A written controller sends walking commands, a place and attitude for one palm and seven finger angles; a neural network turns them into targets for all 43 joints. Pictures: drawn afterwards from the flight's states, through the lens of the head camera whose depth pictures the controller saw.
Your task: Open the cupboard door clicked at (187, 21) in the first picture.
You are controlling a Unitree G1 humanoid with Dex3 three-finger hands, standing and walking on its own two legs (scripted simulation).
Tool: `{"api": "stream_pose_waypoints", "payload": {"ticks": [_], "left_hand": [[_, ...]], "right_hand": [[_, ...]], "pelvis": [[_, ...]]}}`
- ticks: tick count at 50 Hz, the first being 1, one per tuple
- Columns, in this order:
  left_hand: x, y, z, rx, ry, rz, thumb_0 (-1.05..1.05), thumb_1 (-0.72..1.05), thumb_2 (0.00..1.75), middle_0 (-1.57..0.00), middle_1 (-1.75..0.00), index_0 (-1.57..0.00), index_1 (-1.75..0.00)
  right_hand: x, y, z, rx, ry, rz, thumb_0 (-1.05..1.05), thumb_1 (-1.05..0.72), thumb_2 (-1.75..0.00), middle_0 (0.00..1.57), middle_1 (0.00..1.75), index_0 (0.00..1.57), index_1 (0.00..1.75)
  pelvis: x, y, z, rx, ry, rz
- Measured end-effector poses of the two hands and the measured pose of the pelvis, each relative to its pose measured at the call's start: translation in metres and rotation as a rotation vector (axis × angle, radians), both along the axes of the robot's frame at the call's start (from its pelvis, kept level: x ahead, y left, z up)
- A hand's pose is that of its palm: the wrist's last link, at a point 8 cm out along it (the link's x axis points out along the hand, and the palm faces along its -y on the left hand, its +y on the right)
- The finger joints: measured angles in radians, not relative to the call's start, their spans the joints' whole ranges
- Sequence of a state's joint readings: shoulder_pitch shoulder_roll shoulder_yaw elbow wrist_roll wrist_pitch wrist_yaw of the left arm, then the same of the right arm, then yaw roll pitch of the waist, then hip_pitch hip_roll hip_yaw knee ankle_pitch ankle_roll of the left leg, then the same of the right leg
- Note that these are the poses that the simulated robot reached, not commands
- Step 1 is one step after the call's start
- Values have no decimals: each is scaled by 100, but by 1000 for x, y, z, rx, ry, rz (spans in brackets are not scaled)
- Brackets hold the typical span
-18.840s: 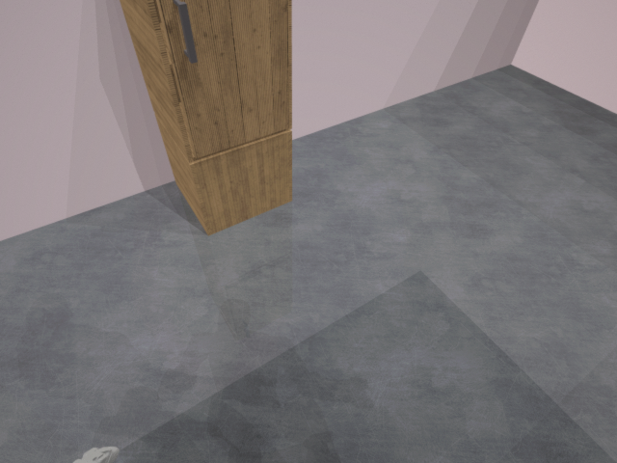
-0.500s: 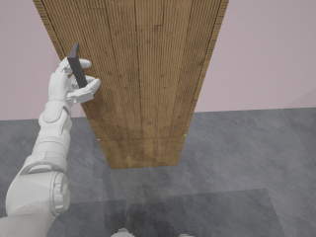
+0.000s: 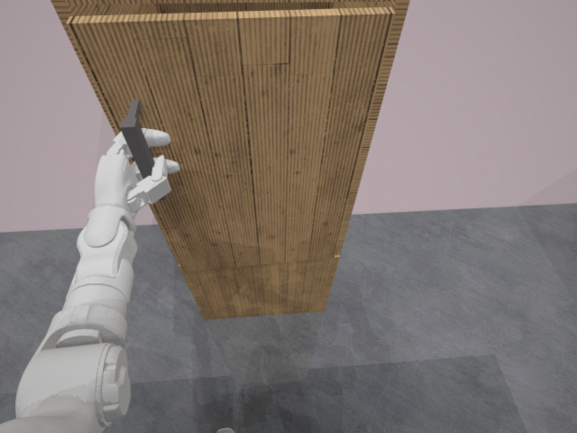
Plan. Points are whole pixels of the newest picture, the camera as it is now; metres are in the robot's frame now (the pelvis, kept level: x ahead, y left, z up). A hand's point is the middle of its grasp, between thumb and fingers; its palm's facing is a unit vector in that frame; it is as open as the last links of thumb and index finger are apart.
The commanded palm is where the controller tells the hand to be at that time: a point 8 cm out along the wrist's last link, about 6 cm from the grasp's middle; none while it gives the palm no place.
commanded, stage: pull the door open along its arc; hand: left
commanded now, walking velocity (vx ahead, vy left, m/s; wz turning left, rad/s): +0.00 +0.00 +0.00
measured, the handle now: (147, 153) +0.49 +0.20 +0.11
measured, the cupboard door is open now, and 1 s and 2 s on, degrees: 2 40 38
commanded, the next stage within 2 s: open thumb and fingers to let go in 0.84 s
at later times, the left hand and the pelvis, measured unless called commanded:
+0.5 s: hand (209, 274) +0.29 +0.09 +0.11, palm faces +0.37 -0.93 +0.04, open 6.0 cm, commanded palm +0.22 +0.15 +0.11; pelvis +0.02 -0.01 +0.01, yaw +1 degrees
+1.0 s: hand (245, 306) +0.25 +0.05 +0.11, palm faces +0.36 -0.93 -0.03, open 6.0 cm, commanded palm +0.20 +0.09 +0.11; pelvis +0.02 -0.04 +0.01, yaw +4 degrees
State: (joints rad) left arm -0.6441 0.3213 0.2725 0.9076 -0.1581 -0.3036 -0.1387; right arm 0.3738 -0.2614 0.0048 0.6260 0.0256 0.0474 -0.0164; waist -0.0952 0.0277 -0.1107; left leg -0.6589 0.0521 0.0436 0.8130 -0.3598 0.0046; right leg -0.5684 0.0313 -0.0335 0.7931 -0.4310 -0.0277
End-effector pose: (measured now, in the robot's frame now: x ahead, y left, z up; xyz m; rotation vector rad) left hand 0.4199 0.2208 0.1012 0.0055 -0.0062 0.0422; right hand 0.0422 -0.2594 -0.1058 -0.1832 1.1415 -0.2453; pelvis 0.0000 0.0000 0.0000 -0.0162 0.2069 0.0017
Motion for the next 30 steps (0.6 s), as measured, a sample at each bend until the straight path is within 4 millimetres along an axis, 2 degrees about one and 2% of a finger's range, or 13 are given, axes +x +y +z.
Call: {"api": "stream_pose_waypoints", "payload": {"ticks": [4,8,14,18,22,26,30], "left_hand": [[-18,-4,-1,-4,-14,-12,2,80,81,-38,-135,-36,-135],[-46,-11,-1,-12,-28,-34,2,78,79,-38,-135,-36,-135],[-98,-38,-3,-113,-32,138,2,73,75,-38,-135,-37,-135],[-131,-58,0,-94,-1,235,2,70,72,-39,-135,-38,-135],[-156,-78,4,-66,38,299,3,68,72,-38,-131,-39,-135],[-172,-94,6,-59,58,347,3,68,73,-37,-129,-39,-135],[-182,-104,7,-25,57,350,3,68,72,-37,-130,-39,-135]], "right_hand": [[13,2,3,15,-42,4,1,-90,-90,21,30,20,30],[35,6,9,34,-116,20,1,-90,-90,20,30,20,30],[87,21,23,64,-259,110,1,-90,-90,20,30,20,30],[125,35,37,87,-351,171,1,-90,-90,20,30,20,30],[155,46,51,101,-419,219,1,-90,-90,20,30,20,30],[172,51,60,102,-446,258,1,-90,-90,21,30,20,30],[177,47,61,102,-440,273,1,-90,-90,21,30,20,30]], "pelvis": [[4,0,3,3,-15,-6],[9,1,6,7,-38,-11],[12,1,10,16,-78,-14],[14,-2,12,22,-107,-9],[16,-7,13,23,-137,5],[18,-13,14,24,-161,22],[19,-20,13,27,-177,34]]}}
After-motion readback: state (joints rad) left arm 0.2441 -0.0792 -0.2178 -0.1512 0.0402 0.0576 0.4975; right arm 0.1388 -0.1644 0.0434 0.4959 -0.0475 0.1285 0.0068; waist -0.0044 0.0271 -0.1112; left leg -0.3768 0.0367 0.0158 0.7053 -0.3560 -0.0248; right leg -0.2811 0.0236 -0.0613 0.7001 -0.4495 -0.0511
